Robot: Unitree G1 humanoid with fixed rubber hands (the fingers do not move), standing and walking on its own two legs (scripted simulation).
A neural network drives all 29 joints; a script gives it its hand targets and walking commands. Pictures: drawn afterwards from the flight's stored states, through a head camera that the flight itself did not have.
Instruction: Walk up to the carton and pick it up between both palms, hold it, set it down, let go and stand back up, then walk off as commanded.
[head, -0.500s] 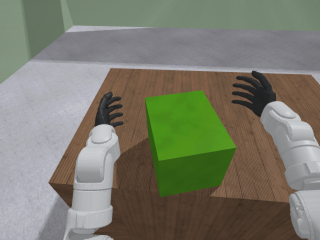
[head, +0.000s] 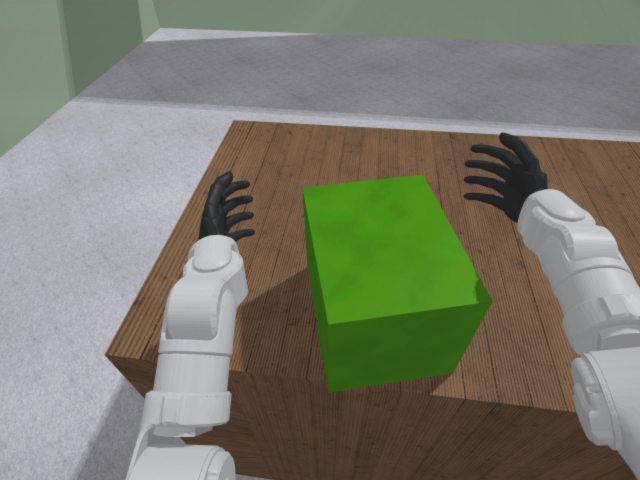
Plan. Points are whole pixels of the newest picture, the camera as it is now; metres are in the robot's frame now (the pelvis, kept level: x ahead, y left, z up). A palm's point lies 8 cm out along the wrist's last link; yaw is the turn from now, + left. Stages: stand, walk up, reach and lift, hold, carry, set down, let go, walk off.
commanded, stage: reach and lift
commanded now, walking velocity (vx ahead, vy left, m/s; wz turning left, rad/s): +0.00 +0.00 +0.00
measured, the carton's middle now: (377, 279) +0.41 +0.00 +0.03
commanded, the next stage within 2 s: none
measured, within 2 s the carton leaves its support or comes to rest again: neither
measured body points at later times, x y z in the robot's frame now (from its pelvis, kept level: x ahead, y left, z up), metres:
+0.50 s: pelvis +0.01 +0.00 +0.00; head +0.04 +0.00 +0.45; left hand +0.38 +0.20 +0.11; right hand +0.47 -0.17 +0.11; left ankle +0.00 +0.15 -0.74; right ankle +0.01 -0.11 -0.74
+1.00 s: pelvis +0.00 +0.00 +0.00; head +0.04 +0.00 +0.45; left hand +0.38 +0.17 +0.10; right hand +0.46 -0.13 +0.10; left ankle +0.00 +0.15 -0.74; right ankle +0.01 -0.11 -0.74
